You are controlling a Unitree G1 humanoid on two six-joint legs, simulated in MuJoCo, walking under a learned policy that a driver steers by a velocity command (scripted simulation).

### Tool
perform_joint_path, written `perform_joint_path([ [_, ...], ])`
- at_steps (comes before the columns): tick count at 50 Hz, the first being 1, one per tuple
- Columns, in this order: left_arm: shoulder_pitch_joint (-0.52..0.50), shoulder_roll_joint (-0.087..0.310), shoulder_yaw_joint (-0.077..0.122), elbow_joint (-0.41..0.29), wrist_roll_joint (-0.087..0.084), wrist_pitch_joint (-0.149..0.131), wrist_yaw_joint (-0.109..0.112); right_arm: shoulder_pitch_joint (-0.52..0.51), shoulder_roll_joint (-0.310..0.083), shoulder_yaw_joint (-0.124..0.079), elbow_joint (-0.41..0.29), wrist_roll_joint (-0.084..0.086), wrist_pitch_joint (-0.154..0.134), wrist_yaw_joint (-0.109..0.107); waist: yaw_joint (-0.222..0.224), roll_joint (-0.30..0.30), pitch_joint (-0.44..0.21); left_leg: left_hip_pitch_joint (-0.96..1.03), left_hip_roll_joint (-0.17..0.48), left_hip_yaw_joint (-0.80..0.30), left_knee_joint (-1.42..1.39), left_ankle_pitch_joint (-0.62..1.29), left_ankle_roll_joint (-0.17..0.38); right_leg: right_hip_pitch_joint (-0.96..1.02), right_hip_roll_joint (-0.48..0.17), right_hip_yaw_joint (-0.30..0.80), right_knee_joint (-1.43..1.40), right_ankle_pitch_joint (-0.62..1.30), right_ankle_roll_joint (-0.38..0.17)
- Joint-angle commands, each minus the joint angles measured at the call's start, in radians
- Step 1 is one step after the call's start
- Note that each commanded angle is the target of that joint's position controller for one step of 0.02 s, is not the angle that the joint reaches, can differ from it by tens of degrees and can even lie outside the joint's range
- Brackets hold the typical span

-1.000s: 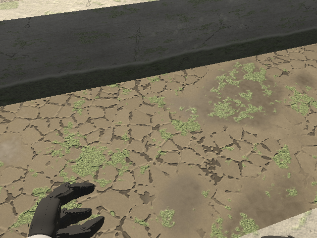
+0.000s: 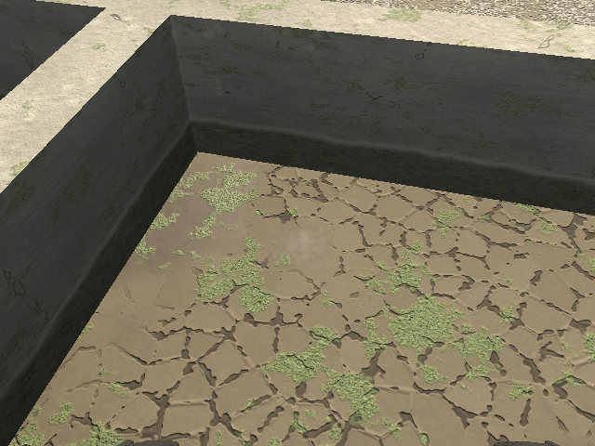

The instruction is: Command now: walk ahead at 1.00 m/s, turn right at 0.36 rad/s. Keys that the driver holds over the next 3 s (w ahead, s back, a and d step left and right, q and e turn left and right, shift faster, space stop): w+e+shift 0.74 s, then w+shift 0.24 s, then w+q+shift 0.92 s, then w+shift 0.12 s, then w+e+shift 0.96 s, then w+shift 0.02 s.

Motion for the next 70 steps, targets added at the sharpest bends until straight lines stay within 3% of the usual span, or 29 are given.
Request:
perform_joint_path([
  [1, -0.019, 0.129, 0.047, -0.060, -0.002, -0.020, -0.014, -0.083, -0.087, -0.030, -0.109, 0.016, -0.021, -0.020, 0.030, -0.134, -0.057, -0.246, 0.140, -0.034, 0.038, 0.590, -0.072, 0.418, -0.034, 0.195, -0.077, 0.335, -0.112],
  [3, 0.078, 0.188, 0.064, -0.055, 0.011, -0.002, -0.017, -0.205, -0.131, -0.054, -0.159, 0.005, -0.031, -0.041, 0.121, -0.229, -0.061, -0.487, 0.034, 0.029, 0.359, 0.067, -0.144, 0.442, -0.221, 0.592, -0.255, 0.356, -0.256],
  [4, 0.048, 0.170, 0.058, -0.065, 0.021, 0.004, -0.015, -0.225, -0.104, -0.046, -0.173, -0.003, -0.028, -0.042, 0.096, -0.163, -0.047, -0.524, 0.045, -0.037, 0.448, -0.049, -0.162, 0.406, -0.234, 0.634, -0.246, 0.416, -0.276],
  [6, -0.042, 0.130, 0.042, -0.096, 0.013, -0.002, -0.001, -0.203, -0.056, -0.025, -0.178, -0.015, -0.022, -0.038, 0.038, -0.094, -0.064, -0.479, 0.100, -0.050, 0.447, -0.044, -0.188, 0.284, -0.196, 0.529, -0.203, 0.476, -0.235],
  [8, -0.105, 0.120, 0.034, -0.118, 0.017, -0.015, 0.003, -0.176, -0.050, -0.020, -0.167, -0.016, -0.016, -0.045, 0.014, -0.119, -0.095, -0.352, 0.124, -0.035, 0.305, -0.005, -0.204, 0.180, -0.117, 0.452, -0.216, 0.415, -0.173],
  [11, -0.154, 0.151, 0.043, -0.128, 0.016, -0.002, -0.011, -0.177, -0.050, -0.013, -0.154, -0.011, -0.010, -0.048, 0.034, -0.130, -0.109, -0.121, 0.113, -0.006, 0.082, 0.101, -0.193, 0.091, -0.053, 0.413, -0.247, 0.397, -0.139],
  [13, -0.179, 0.187, 0.052, -0.133, -0.009, 0.017, -0.015, -0.155, -0.049, -0.010, -0.127, -0.007, -0.017, -0.032, 0.017, -0.116, -0.121, 0.022, 0.097, 0.033, -0.027, 0.226, -0.182, 0.063, -0.039, 0.435, -0.256, 0.322, -0.133],
  [15, -0.164, 0.159, 0.046, -0.131, -0.022, 0.030, -0.015, -0.119, -0.047, -0.005, -0.099, -0.042, -0.024, -0.024, 0.015, 0.001, -0.087, 0.180, 0.146, 0.038, -0.088, 0.412, -0.154, -0.040, -0.003, 0.376, -0.170, 0.284, -0.090],
  [17, -0.133, 0.084, 0.025, -0.146, -0.018, 0.022, -0.009, -0.150, -0.099, -0.026, -0.119, -0.051, -0.034, -0.018, -0.007, 0.254, -0.128, 0.257, 0.315, -0.141, -0.168, 0.343, -0.078, -0.156, 0.087, 0.208, -0.007, 0.113, -0.027],
  [19, -0.191, 0.101, 0.034, -0.154, -0.003, 0.016, -0.012, -0.169, -0.105, -0.021, -0.115, -0.055, -0.028, -0.023, -0.010, 0.212, -0.063, 0.155, 0.371, -0.206, -0.243, 0.331, -0.042, -0.133, 0.067, 0.158, 0.045, 0.029, -0.015],
  [21, -0.178, 0.092, 0.031, -0.150, 0.008, 0.015, -0.023, -0.205, -0.100, -0.018, -0.107, -0.040, -0.028, -0.028, 0.028, 0.136, -0.063, 0.070, 0.330, -0.101, -0.216, 0.342, -0.070, 0.004, 0.048, 0.122, -0.015, 0.107, -0.027],
  [23, -0.147, 0.092, 0.031, -0.129, 0.001, 0.019, -0.028, -0.193, -0.079, -0.017, -0.099, -0.036, -0.028, -0.028, 0.034, 0.054, -0.085, 0.065, 0.241, 0.036, -0.163, 0.320, -0.127, 0.098, 0.051, 0.123, -0.072, 0.236, -0.048],
  [24, -0.148, 0.122, 0.044, -0.132, -0.027, 0.024, -0.029, -0.199, -0.067, -0.017, -0.099, -0.031, -0.032, -0.026, 0.053, -0.001, -0.101, 0.095, 0.204, 0.101, -0.142, 0.293, -0.152, 0.072, 0.051, 0.170, -0.091, 0.255, -0.054],
  [27, -0.178, 0.159, 0.045, -0.131, -0.032, 0.036, -0.020, -0.214, -0.044, -0.018, -0.116, -0.024, -0.023, -0.012, 0.043, -0.118, -0.052, 0.168, 0.166, 0.132, -0.086, 0.263, -0.140, -0.054, 0.039, 0.274, -0.165, 0.305, -0.068],
  [30, -0.207, 0.152, 0.041, -0.153, -0.037, 0.042, -0.015, -0.169, -0.065, -0.032, -0.095, -0.035, -0.027, -0.007, 0.034, -0.083, -0.065, 0.248, 0.203, 0.128, -0.095, 0.242, -0.115, -0.142, 0.053, 0.293, -0.156, 0.301, -0.064],
  [32, -0.232, 0.138, 0.043, -0.165, -0.061, 0.030, -0.015, -0.124, -0.113, -0.056, -0.071, -0.035, -0.023, -0.010, 0.009, 0.025, -0.085, 0.349, 0.311, 0.066, -0.176, 0.131, -0.080, -0.249, 0.067, 0.229, -0.098, 0.115, -0.052],
  [35, -0.279, 0.130, 0.042, -0.168, -0.028, 0.023, -0.022, -0.130, -0.126, -0.064, -0.065, -0.034, -0.016, -0.028, -0.020, 0.099, -0.035, 0.207, 0.434, 0.032, -0.282, 0.031, -0.050, -0.200, 0.033, 0.129, 0.025, 0.064, -0.043],
  [37, -0.190, 0.120, 0.043, -0.148, -0.037, 0.028, -0.028, -0.174, -0.128, -0.060, -0.058, -0.025, -0.018, -0.028, 0.053, 0.075, -0.026, 0.124, 0.401, 0.110, -0.268, -0.013, -0.074, -0.119, 0.031, 0.105, 0.002, 0.087, -0.053],
  [40, -0.127, 0.165, 0.041, -0.112, -0.042, 0.026, -0.039, -0.247, -0.053, -0.043, -0.120, 0.002, 0.006, 0.008, 0.098, -0.286, 0.001, 0.030, 0.147, 0.264, 0.050, -0.004, -0.147, -0.133, 0.039, 0.378, -0.302, -0.080, -0.113],
  [42, -0.289, 0.179, 0.033, -0.172, -0.032, 0.040, -0.026, -0.193, -0.037, -0.037, -0.125, -0.002, -0.002, 0.027, 0.023, -0.319, -0.002, -0.017, 0.096, 0.158, 0.117, 0.010, -0.152, -0.124, 0.007, 0.519, -0.388, -0.130, -0.112],
  [44, -0.344, 0.169, 0.032, -0.185, -0.031, 0.038, -0.006, -0.071, -0.045, -0.041, -0.083, -0.021, -0.032, 0.025, -0.039, -0.237, -0.089, 0.131, 0.112, 0.111, 0.026, 0.100, -0.120, -0.110, 0.004, 0.485, -0.395, -0.017, -0.087],
  [46, -0.299, 0.099, 0.023, -0.177, -0.031, 0.013, -0.012, 0.043, -0.075, -0.054, -0.023, -0.044, -0.040, -0.002, -0.038, -0.077, -0.147, 0.385, 0.147, 0.151, -0.114, 0.247, -0.072, -0.141, 0.097, 0.308, -0.296, 0.179, 0.004],
  [47, -0.280, 0.079, 0.017, -0.172, -0.037, 0.002, -0.019, 0.027, -0.111, -0.071, -0.028, -0.045, -0.034, 0.002, -0.044, 0.042, -0.153, 0.435, 0.219, 0.079, -0.185, 0.141, -0.032, -0.199, 0.150, 0.182, -0.219, 0.184, 0.066],
  [48, -0.283, 0.078, 0.015, -0.168, -0.029, 0.000, -0.029, -0.074, -0.110, -0.068, -0.051, -0.034, -0.025, 0.001, -0.023, 0.197, -0.092, 0.343, 0.325, -0.053, -0.256, 0.090, -0.011, -0.220, 0.122, 0.168, -0.103, 0.158, 0.038],
  [49, -0.275, 0.093, 0.019, -0.161, -0.013, -0.003, -0.038, -0.182, -0.081, -0.055, -0.081, -0.026, -0.022, -0.003, 0.012, 0.227, -0.067, 0.220, 0.381, -0.097, -0.293, 0.071, -0.004, -0.149, 0.068, 0.173, -0.061, 0.148, 0.019],
  [52, -0.239, 0.082, 0.011, -0.149, 0.002, -0.004, -0.063, -0.202, -0.066, -0.033, -0.080, 0.008, -0.043, 0.007, 0.064, 0.086, -0.060, -0.028, 0.295, 0.006, -0.320, -0.012, -0.053, 0.162, 0.054, 0.120, -0.158, 0.125, 0.017],
  [56, -0.220, 0.134, 0.010, -0.140, 0.010, 0.005, -0.042, -0.126, -0.038, -0.033, -0.053, 0.035, -0.027, 0.018, 0.078, -0.192, -0.047, -0.002, 0.142, 0.120, -0.109, 0.097, -0.083, 0.164, -0.048, 0.299, -0.399, -0.074, 0.027],
  [61, -0.276, 0.115, 0.004, -0.166, 0.016, -0.003, 0.002, -0.077, -0.038, -0.040, -0.022, 0.048, -0.009, 0.005, 0.049, -0.144, -0.066, 0.029, 0.115, 0.053, -0.145, 0.122, -0.062, 0.199, -0.074, 0.250, -0.445, -0.008, 0.109],
  [70, -0.265, 0.112, 0.023, -0.189, 0.009, -0.020, 0.000, -0.148, -0.059, -0.034, -0.064, 0.044, 0.002, 0.026, 0.031, -0.003, -0.030, -0.080, 0.125, -0.090, -0.223, 0.064, -0.017, 0.261, -0.057, 0.017, -0.289, 0.089, 0.137],
])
